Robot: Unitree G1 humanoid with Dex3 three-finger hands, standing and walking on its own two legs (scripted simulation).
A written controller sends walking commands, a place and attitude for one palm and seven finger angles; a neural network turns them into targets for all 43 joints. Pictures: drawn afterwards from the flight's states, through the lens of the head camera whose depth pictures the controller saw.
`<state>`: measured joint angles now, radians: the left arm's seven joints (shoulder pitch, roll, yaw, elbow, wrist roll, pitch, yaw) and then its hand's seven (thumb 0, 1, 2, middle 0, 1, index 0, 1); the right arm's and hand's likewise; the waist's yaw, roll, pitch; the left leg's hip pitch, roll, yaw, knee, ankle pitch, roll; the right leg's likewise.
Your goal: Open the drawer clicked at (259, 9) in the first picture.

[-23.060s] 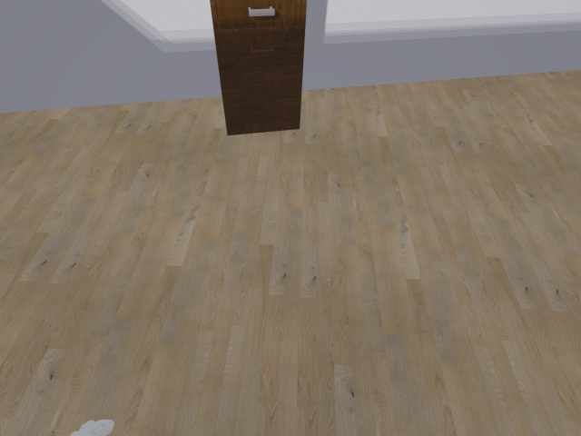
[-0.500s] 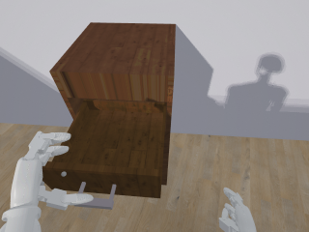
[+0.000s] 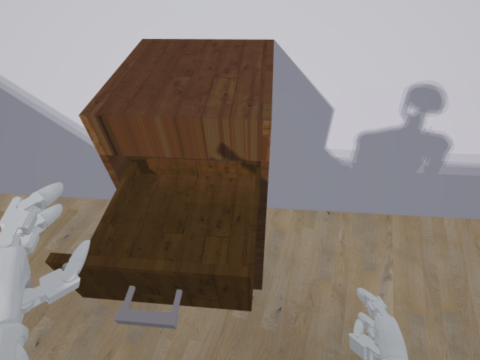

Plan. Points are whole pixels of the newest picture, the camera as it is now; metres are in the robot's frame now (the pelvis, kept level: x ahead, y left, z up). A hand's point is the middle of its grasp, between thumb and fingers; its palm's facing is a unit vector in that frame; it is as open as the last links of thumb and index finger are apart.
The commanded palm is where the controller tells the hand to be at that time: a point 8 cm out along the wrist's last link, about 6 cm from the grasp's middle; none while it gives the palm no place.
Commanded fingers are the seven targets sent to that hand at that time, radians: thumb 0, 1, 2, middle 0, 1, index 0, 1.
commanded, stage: draw the hand back to the body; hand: left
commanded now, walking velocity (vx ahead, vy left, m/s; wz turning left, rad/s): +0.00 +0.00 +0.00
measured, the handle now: (150, 306) +0.23 +0.22 -0.10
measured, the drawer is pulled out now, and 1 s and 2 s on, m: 0.30 0.30 0.30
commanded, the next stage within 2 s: step back with the hand held close in 0.26 s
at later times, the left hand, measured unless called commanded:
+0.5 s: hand (56, 267) +0.17 +0.24 +0.16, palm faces +0.39 -0.80 -0.46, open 7.4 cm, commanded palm +0.11 +0.28 +0.17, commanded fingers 0.00 0.90 0.90 -0.20 -0.30 -0.20 -0.30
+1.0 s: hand (27, 323) +0.11 +0.25 +0.15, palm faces +0.36 -0.81 -0.47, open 7.4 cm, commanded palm +0.05 +0.29 +0.17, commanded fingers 0.00 0.90 0.90 -0.20 -0.30 -0.20 -0.30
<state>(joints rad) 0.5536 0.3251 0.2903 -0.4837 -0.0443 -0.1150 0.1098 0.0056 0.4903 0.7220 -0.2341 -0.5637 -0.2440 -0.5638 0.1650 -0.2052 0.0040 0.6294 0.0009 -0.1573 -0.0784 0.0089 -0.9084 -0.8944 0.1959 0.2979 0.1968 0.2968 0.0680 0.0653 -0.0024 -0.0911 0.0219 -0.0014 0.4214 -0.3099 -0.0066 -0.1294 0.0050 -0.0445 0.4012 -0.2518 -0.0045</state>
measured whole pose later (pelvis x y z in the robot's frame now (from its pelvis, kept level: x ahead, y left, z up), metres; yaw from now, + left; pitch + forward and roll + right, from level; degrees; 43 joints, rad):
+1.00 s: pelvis -0.07 +0.01 -0.01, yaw +0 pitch +3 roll -1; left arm 0.65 0.37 0.37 -0.62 -0.04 -0.22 0.15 0.02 0.89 0.89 -0.21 -0.30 -0.22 -0.30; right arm 0.16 -0.19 0.00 0.56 0.01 -0.09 -0.07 0.01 -0.91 -0.89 0.20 0.30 0.20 0.30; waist 0.01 0.00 0.02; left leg -0.37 0.00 0.00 0.57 -0.26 0.01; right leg -0.39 -0.02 -0.05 0.52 -0.18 0.01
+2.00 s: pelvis -0.22 -0.06 +0.00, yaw -1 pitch +5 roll +2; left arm 0.69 0.40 0.37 -0.61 -0.03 -0.22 0.14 0.01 0.89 0.89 -0.21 -0.30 -0.22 -0.31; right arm 0.12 -0.17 0.00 0.61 0.00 -0.05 -0.07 0.01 -0.91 -0.89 0.20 0.30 0.20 0.30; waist -0.04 -0.05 0.01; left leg -0.46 -0.02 0.02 0.90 -0.48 -0.04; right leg -0.36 0.00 -0.04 0.44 -0.17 -0.06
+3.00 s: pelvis -0.28 -0.06 +0.00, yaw +2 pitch +0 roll +0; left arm 0.66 0.40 0.36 -0.59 -0.04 -0.21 0.15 0.02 0.89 0.90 -0.21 -0.30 -0.22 -0.30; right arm 0.19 -0.20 0.00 0.60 0.01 -0.10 -0.07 0.01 -0.91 -0.89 0.20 0.30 0.20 0.30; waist -0.01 -0.04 0.03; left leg -0.20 -0.01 0.04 0.45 -0.25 0.03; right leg -0.24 0.02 -0.06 0.43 -0.20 -0.03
